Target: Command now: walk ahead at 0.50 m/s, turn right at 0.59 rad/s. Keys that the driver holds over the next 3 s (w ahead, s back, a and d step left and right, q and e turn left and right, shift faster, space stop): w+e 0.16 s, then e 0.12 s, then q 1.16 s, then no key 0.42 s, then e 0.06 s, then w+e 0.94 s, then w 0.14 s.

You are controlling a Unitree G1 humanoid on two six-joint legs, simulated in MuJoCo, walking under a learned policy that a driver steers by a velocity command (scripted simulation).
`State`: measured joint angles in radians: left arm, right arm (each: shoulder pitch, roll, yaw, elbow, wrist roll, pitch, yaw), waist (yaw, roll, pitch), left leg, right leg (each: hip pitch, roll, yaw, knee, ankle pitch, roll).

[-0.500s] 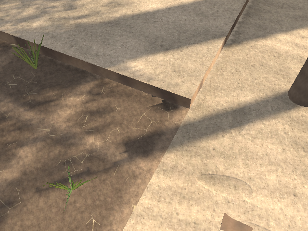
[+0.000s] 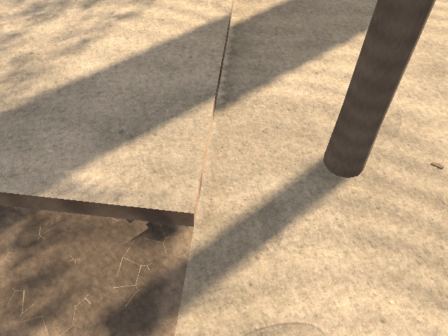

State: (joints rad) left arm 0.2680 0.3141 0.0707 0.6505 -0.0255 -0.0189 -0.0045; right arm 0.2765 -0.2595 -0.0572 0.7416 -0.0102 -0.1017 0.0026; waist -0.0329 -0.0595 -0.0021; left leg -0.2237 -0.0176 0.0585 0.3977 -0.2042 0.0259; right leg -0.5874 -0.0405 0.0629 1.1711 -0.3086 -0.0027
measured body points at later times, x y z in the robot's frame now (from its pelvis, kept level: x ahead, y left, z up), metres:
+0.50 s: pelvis +0.21 -0.07 -0.01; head +0.26 -0.09 +0.44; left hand +0.43 +0.14 -0.10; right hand +0.26 -0.36 -0.14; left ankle +0.23 +0.10 -0.67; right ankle +0.27 -0.16 -0.74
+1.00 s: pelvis +0.27 -0.02 +0.00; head +0.32 +0.02 +0.45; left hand +0.42 +0.27 -0.12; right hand +0.41 -0.31 -0.09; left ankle +0.27 +0.07 -0.74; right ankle +0.28 -0.17 -0.66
